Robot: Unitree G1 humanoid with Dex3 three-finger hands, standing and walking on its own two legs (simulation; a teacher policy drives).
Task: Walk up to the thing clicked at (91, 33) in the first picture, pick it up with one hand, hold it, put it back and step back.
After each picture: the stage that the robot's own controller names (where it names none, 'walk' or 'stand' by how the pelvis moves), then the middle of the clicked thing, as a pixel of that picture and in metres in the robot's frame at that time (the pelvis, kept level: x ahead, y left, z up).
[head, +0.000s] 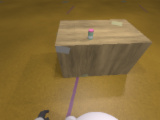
stand; (90, 34) +0.97 +0.04 -0.01
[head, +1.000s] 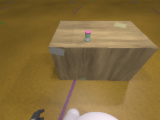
walk; (87, 36) +0.87 +0.10 +0.02
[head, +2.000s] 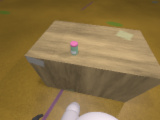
walk; (74, 48) +0.59 +0.22 +0.01
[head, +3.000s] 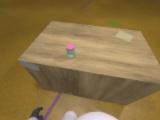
stand; (70, 51) +0.55 +0.18 +0.02
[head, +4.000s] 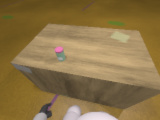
stand; (60, 54) +0.51 +0.28 +0.02
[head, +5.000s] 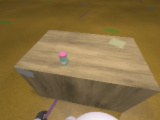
stand; (63, 58) +0.52 +0.26 +0.00
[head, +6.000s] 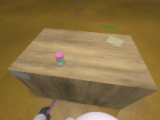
stand; (60, 59) +0.49 +0.27 -0.01
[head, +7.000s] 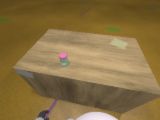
stand; (64, 59) +0.50 +0.24 -0.01
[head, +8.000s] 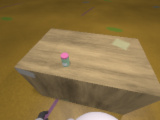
stand; (65, 60) +0.49 +0.23 -0.01
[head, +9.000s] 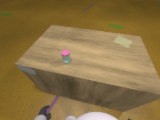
rise first; (66, 57) +0.51 +0.22 -0.01
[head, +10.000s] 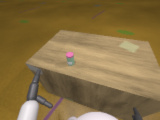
rise first; (70, 59) +0.52 +0.23 -0.01
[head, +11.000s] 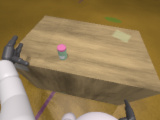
go down; (62, 52) +0.52 +0.21 +0.01
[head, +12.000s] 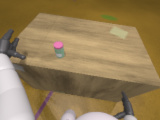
go down; (59, 50) +0.52 +0.21 +0.03
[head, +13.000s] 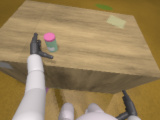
close in; (51, 43) +0.52 +0.23 +0.07
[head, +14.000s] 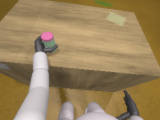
close; (49, 42) +0.52 +0.22 +0.07
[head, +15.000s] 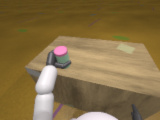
lift; (62, 58) +0.31 +0.18 +0.24
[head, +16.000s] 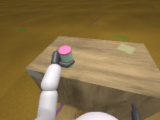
hold; (66, 57) +0.33 +0.16 +0.22
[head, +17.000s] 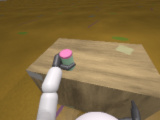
hold; (67, 60) +0.33 +0.15 +0.21
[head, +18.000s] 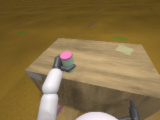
hold; (68, 62) +0.33 +0.15 +0.20
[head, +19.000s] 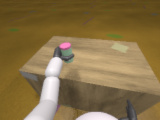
crouch; (67, 53) +0.40 +0.16 +0.20
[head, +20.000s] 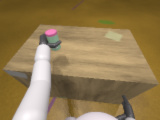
lower; (53, 40) +0.50 +0.21 +0.19
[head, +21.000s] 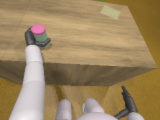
lower; (41, 36) +0.54 +0.23 +0.09
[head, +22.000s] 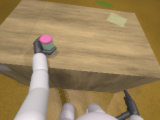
lower; (48, 45) +0.50 +0.23 +0.07
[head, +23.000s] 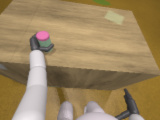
lower; (45, 42) +0.52 +0.24 +0.07
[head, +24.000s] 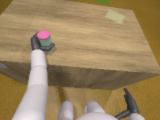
lower; (46, 41) +0.52 +0.24 +0.08
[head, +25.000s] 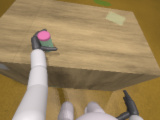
open; (46, 42) +0.52 +0.24 +0.07
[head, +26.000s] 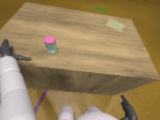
sink last; (51, 45) +0.51 +0.23 +0.06
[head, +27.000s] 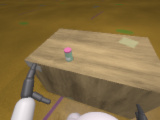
stand; (68, 54) +0.54 +0.25 +0.04
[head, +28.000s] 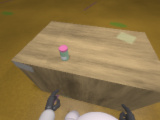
stand; (64, 53) +0.51 +0.23 +0.05
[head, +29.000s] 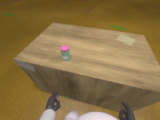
stand; (65, 53) +0.52 +0.22 +0.05
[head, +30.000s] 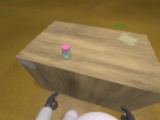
stand; (66, 52) +0.52 +0.23 +0.04
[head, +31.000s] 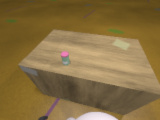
stand; (65, 58) +0.52 +0.24 -0.01
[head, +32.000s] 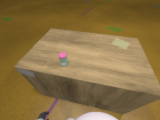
stand; (63, 59) +0.50 +0.25 -0.01
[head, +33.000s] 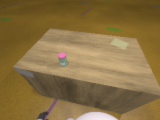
stand; (63, 59) +0.50 +0.25 -0.01
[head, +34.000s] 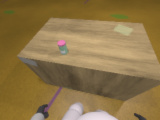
walk; (62, 47) +0.56 +0.29 +0.01
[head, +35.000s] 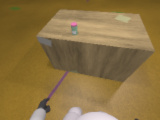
walk; (74, 28) +0.86 +0.23 +0.01
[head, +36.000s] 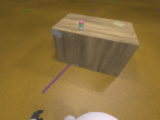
stand; (81, 25) +1.17 +0.18 +0.01
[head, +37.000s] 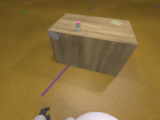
stand; (78, 26) +1.13 +0.22 -0.01
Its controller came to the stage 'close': yes
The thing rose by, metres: 0.22
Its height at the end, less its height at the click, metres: +0.00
